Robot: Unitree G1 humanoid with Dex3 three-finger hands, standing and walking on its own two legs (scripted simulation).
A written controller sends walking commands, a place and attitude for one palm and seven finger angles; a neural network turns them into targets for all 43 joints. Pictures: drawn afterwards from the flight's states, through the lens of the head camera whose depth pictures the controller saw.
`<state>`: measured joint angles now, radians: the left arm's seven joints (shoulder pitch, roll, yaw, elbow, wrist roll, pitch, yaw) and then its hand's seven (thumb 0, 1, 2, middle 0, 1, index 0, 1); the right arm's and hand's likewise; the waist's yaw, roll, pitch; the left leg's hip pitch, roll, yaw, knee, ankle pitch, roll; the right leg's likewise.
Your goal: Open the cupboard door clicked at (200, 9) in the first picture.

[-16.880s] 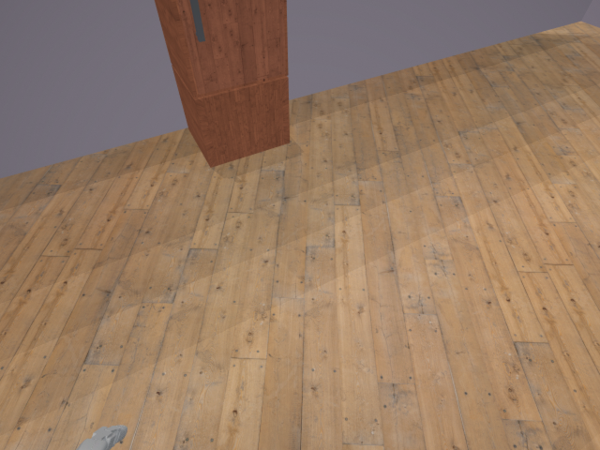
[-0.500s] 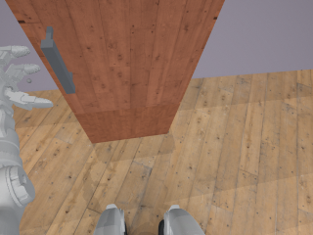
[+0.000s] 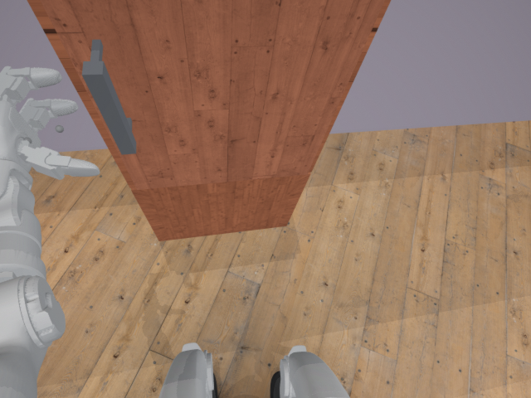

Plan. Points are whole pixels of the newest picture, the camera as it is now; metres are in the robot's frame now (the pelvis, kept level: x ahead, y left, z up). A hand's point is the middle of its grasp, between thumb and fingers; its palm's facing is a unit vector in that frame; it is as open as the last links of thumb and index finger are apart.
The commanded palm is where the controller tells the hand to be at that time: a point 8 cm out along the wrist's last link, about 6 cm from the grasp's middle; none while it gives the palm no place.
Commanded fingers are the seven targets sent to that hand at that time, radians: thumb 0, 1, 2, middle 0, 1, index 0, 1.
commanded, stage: slide the fingers in behind the handle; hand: left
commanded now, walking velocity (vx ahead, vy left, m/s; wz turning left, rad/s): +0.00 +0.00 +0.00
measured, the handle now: (114, 102) +0.53 +0.21 +0.06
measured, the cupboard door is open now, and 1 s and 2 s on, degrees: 0 0 0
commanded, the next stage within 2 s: close the thumb around the handle in 1.66 s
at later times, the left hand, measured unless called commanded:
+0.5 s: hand (87, 130) +0.48 +0.24 +0.06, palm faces +0.11 -0.99 +0.00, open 14.0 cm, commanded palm +0.45 +0.28 +0.06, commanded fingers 0.00 -0.50 0.30 -0.30 -1.20 -0.30 -1.20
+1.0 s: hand (117, 130) +0.48 +0.20 +0.06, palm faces +0.12 -0.99 -0.02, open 14.0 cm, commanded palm +0.45 +0.24 +0.06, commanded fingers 0.00 -0.50 0.30 -0.30 -1.20 -0.30 -1.20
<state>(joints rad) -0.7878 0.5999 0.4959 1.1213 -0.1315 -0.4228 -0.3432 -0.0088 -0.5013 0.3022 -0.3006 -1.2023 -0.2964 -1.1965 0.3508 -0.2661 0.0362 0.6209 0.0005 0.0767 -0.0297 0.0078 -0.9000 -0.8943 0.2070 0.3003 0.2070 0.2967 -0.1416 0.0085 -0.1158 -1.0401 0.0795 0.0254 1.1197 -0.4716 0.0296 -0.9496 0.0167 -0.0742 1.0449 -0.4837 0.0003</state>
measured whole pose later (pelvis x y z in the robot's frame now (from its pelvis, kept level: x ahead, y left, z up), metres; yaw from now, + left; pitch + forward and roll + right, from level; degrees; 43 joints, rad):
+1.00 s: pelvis +0.00 -0.02 +0.00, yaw +1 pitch +21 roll -2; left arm -0.76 0.45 0.40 1.09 -0.11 -0.45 -0.19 -0.01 -0.50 0.30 -0.30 -1.20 -0.30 -1.20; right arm 0.35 -0.25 0.02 0.63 -0.01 0.08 0.00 0.01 -0.90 -0.89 0.21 0.30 0.21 0.30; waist -0.14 0.02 -0.13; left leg -1.01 0.08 0.03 1.10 -0.47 0.01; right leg -0.93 0.02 -0.07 1.06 -0.50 -0.02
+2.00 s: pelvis +0.00 -0.01 +0.00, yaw +1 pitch +22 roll -2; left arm -0.81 0.41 0.37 1.12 -0.09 -0.47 -0.11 -0.01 -0.25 0.41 -0.32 -1.23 -0.31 -1.22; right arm 0.36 -0.25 0.01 0.64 -0.02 0.08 0.01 0.01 -0.90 -0.89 0.21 0.30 0.21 0.30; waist -0.14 0.02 -0.13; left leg -1.02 0.07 0.03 1.11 -0.47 0.01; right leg -0.95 0.01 -0.07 1.07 -0.50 -0.02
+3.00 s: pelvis +0.02 -0.01 +0.02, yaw +0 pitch +17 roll -1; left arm -0.24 0.19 0.19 0.55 -0.19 -0.43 -0.07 0.02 0.68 0.72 -0.34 -1.33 -0.33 -1.33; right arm 0.35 -0.24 -0.01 0.56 0.01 0.07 0.03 0.01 -0.90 -0.89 0.20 0.30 0.20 0.30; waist -0.07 0.02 -0.16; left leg -0.84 0.07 0.06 1.00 -0.46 0.01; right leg -0.79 0.01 -0.03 0.97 -0.49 -0.01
